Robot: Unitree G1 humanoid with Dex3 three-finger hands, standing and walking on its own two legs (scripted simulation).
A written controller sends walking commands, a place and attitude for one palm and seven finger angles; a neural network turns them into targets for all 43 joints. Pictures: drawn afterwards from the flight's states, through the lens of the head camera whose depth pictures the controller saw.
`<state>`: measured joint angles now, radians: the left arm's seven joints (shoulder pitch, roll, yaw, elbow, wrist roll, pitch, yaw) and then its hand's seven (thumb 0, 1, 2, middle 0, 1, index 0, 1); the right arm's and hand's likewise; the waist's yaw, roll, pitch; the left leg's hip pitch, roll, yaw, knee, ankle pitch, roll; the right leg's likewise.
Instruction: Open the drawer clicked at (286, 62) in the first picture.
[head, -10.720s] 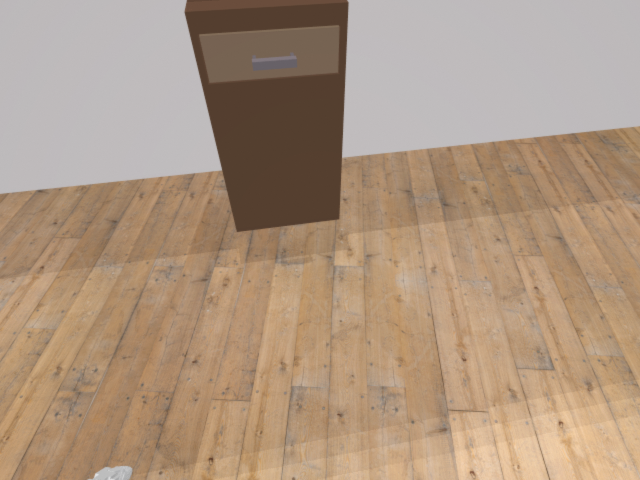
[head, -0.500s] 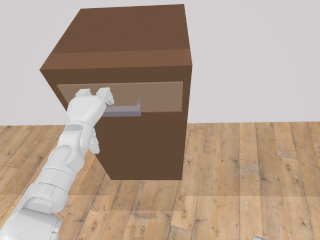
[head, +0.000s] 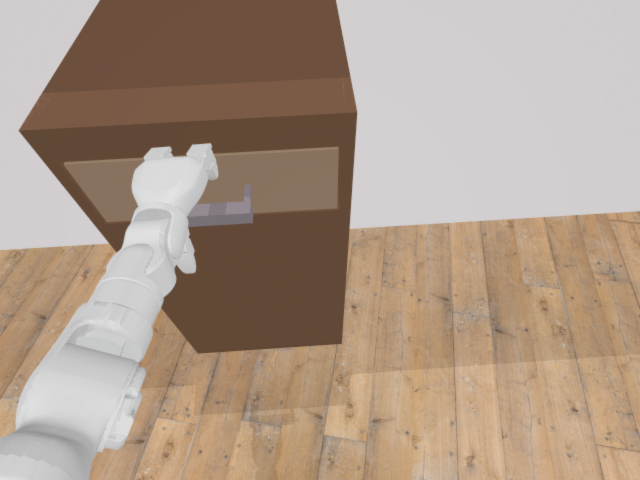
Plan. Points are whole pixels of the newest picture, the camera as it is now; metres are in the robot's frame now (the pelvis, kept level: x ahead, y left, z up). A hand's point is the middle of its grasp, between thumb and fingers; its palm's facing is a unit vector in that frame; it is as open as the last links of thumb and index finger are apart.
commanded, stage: move the hooked fingers above the handle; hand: left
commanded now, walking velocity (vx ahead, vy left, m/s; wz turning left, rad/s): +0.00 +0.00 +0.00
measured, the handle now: (211, 203) +0.53 +0.17 +0.00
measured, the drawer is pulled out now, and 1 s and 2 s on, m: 0.00 0.00 0.00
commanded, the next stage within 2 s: lower the fingers behind the handle in 0.82 s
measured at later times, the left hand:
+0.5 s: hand (182, 209) +0.47 +0.19 +0.06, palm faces -0.04 -0.04 -1.00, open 13.8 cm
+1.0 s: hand (195, 204) +0.48 +0.17 +0.06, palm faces -0.03 -0.03 -1.00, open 13.8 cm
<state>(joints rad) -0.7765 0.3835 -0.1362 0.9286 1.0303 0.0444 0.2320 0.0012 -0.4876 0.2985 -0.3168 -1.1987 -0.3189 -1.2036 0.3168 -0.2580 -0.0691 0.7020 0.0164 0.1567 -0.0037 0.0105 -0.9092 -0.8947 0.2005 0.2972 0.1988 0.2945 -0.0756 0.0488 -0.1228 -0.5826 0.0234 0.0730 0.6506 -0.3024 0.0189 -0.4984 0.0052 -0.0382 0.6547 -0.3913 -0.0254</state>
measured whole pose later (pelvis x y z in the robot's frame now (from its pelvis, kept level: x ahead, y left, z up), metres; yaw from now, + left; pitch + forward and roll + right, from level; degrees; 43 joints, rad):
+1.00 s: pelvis +0.00 +0.01 +0.00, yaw -1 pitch +15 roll +0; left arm -0.85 0.37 -0.13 1.03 1.05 0.05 0.26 0.00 -0.49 0.30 -0.32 -1.20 -0.32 -1.20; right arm 0.35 -0.25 -0.06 0.70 0.01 0.14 -0.01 0.01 -0.91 -0.89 0.20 0.30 0.20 0.29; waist -0.10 0.05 -0.14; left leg -0.63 0.03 0.08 0.68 -0.31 0.03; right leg -0.54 0.01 -0.03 0.67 -0.39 -0.02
